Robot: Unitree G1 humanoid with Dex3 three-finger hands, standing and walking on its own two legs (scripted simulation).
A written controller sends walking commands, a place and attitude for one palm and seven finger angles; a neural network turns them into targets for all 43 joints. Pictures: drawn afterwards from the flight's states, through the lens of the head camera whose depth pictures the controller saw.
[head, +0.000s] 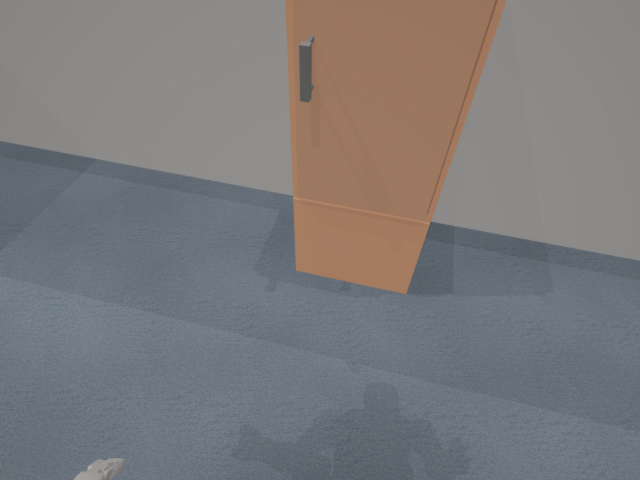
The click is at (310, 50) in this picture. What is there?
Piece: cupboard door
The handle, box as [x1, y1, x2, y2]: [299, 35, 313, 102]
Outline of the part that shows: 311,35 305,42 302,41 299,45 300,100 308,102 311,97 311,90 313,87 313,84 311,83 311,43 313,41 313,36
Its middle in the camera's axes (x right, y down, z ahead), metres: -0.03 -0.38 +0.87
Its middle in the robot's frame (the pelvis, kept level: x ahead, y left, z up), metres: +0.92 +0.08 +0.08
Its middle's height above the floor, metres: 0.85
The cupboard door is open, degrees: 0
